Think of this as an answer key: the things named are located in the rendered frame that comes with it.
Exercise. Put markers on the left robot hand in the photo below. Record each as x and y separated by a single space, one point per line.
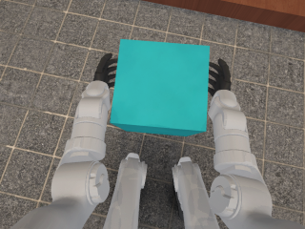
103 70

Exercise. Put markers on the carton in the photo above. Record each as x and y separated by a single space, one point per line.
161 88

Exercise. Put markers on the right robot hand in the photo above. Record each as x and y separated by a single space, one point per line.
223 77

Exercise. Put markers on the robot left upper arm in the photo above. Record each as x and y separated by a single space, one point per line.
77 188

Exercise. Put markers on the robot right upper arm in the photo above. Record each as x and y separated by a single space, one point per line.
245 203

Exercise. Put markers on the left robot forearm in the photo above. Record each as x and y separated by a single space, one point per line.
89 126

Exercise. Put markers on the right robot thigh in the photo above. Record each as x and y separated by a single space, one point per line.
189 184

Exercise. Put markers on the right robot foot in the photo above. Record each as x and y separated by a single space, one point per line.
179 210

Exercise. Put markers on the right robot forearm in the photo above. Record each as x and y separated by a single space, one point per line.
231 139

